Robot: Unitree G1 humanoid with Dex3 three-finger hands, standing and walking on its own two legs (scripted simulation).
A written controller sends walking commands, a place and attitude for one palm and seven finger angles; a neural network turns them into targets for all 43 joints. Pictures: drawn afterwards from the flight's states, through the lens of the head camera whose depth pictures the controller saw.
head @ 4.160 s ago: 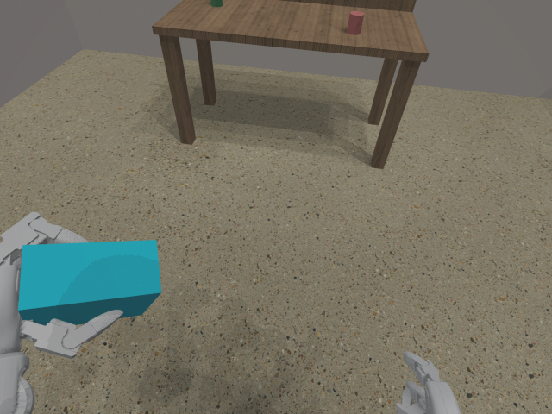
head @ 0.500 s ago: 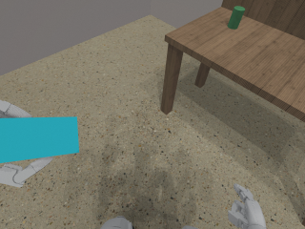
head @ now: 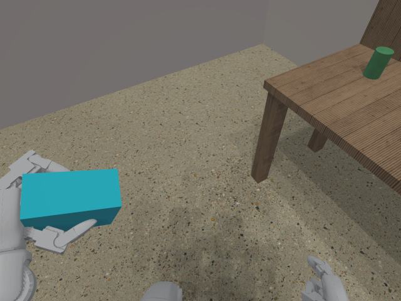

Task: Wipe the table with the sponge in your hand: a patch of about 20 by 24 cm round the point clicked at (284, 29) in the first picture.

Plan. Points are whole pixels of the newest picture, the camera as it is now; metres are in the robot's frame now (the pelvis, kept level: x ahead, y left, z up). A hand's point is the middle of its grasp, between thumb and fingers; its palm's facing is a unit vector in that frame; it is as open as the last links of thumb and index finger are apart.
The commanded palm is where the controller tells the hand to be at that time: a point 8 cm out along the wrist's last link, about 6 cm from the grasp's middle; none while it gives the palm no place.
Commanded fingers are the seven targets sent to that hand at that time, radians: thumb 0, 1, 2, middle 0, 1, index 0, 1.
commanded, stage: walk to a spot facing it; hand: left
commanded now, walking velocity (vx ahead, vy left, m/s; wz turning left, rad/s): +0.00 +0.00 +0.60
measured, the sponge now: (87, 201) +0.23 +0.19 +0.14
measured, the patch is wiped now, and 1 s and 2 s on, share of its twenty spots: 0.00 0.00 0.00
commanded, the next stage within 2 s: turn to face it in 0.04 s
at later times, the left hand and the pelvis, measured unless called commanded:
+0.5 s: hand (49, 179) +0.25 +0.24 +0.19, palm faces +0.45 -0.81 -0.38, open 10.1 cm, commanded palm +0.20 +0.28 +0.18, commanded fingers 0.00 0.10 1.30 -1.20 -1.60 -1.20 -1.60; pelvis +0.04 +0.00 +0.00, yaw +0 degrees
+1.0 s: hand (151, 171) +0.26 +0.09 +0.19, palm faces +0.14 -0.85 -0.51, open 10.2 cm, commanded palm +0.22 +0.15 +0.18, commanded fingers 0.00 0.10 1.30 -1.20 -1.60 -1.20 -1.60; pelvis -0.01 -0.08 +0.00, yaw -17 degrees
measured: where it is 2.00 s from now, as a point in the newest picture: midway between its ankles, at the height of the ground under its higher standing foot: outside the picture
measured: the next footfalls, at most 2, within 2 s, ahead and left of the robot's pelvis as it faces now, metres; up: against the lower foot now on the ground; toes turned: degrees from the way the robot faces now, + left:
left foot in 0.24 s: +0.13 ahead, +0.14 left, +0.00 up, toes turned +14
right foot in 0.62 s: +0.08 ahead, -0.12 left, +0.00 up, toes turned -11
